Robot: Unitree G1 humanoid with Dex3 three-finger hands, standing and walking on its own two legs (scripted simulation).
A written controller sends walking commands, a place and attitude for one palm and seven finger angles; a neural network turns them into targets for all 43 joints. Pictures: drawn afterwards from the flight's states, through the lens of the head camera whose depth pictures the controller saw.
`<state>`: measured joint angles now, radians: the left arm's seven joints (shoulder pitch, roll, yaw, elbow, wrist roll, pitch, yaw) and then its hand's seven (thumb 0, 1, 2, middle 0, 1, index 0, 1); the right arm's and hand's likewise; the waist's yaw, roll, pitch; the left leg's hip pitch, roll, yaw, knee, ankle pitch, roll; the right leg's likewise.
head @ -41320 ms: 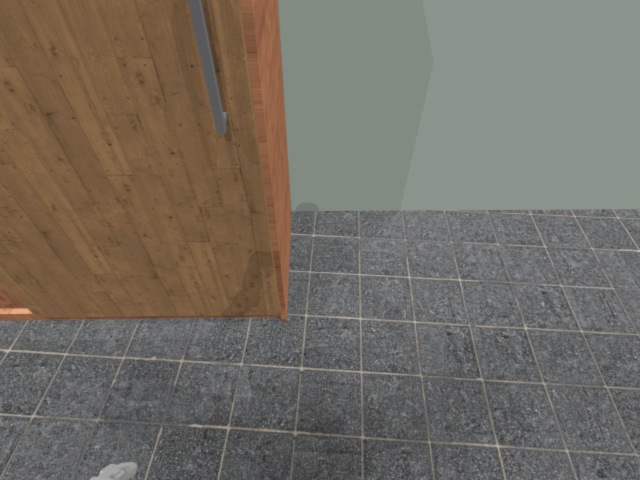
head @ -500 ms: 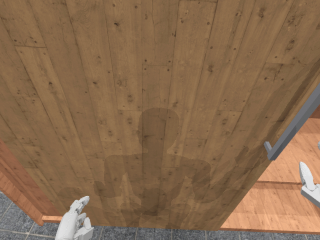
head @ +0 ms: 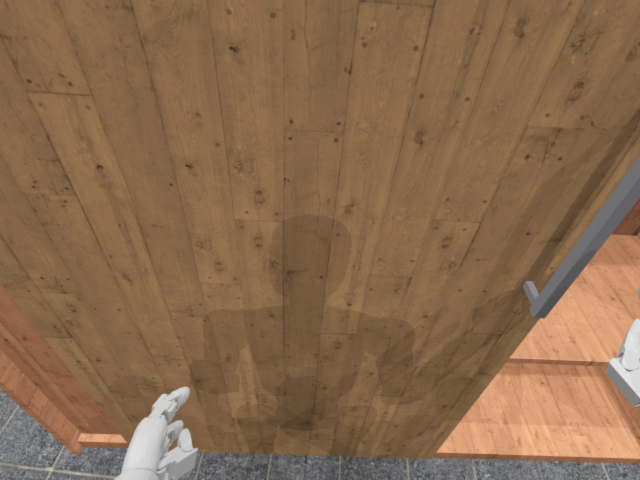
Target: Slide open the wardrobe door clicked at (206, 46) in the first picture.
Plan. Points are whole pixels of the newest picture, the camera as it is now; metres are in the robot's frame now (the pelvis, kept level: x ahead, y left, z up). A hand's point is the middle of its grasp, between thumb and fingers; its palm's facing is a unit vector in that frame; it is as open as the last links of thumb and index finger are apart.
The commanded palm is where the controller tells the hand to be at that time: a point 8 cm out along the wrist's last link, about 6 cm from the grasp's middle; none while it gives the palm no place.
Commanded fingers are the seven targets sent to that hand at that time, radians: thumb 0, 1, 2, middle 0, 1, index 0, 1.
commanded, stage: step back with the hand held close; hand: right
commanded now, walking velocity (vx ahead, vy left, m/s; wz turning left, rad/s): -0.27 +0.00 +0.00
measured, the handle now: (587, 225) +0.35 -0.31 +0.20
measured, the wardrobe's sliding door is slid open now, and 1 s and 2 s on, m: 0.66 0.66 0.66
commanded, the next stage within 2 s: stop stepping back and stand still in 1.06 s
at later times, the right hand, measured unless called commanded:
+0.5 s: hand out of the picture +0.15 -0.30 +0.16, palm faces +0.40 +0.77 -0.49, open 7.4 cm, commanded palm +0.09 -0.33 +0.18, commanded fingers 0.00 -0.90 -0.90 0.20 0.30 0.20 0.30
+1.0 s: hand out of the picture +0.09 -0.32 +0.17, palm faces +0.46 +0.75 -0.47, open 7.4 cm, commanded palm +0.03 -0.34 +0.18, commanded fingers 0.00 -0.90 -0.90 0.20 0.30 0.20 0.30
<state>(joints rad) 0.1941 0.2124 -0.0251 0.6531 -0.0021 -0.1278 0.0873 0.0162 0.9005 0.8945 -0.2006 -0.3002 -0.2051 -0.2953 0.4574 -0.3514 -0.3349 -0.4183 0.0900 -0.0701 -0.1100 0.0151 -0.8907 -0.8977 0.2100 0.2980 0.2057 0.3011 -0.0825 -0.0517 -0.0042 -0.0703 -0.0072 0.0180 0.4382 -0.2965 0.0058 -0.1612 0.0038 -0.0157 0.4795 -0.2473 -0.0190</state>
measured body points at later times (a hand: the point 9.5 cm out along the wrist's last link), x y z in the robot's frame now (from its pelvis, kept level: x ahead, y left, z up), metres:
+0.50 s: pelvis -0.05 -0.03 -0.01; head -0.03 -0.05 +0.44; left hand +0.12 +0.20 -0.08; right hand +0.13 -0.34 +0.19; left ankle -0.03 +0.12 -0.74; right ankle +0.01 -0.11 -0.74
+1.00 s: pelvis -0.12 -0.04 -0.01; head -0.08 -0.07 +0.43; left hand +0.06 +0.19 -0.09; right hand +0.06 -0.36 +0.19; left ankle -0.24 +0.09 -0.74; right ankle +0.01 -0.11 -0.74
